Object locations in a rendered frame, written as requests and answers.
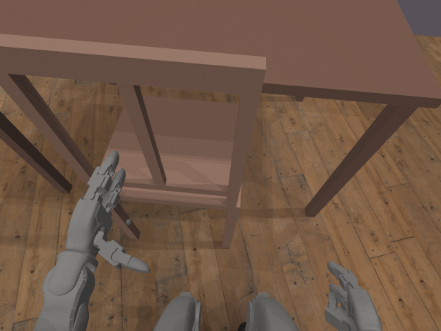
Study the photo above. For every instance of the robot left shin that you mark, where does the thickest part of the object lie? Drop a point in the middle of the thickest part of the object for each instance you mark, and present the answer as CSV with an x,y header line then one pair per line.
x,y
185,294

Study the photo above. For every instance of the chair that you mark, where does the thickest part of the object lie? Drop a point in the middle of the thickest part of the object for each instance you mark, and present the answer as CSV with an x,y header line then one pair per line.
x,y
174,151

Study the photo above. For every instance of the table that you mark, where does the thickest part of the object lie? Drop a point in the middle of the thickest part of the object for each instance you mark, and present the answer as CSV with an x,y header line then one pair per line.
x,y
350,50

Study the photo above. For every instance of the left robot hand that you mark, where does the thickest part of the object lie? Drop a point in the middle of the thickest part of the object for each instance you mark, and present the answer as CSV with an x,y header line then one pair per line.
x,y
92,212

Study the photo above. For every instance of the robot left forearm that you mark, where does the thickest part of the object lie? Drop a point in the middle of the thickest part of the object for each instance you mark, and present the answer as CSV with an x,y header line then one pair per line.
x,y
66,290

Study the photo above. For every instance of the left robot thigh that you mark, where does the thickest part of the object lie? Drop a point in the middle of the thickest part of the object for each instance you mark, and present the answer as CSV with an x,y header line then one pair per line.
x,y
181,314

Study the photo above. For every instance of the right robot hand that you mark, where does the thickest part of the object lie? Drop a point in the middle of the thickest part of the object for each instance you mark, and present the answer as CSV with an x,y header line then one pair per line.
x,y
357,312

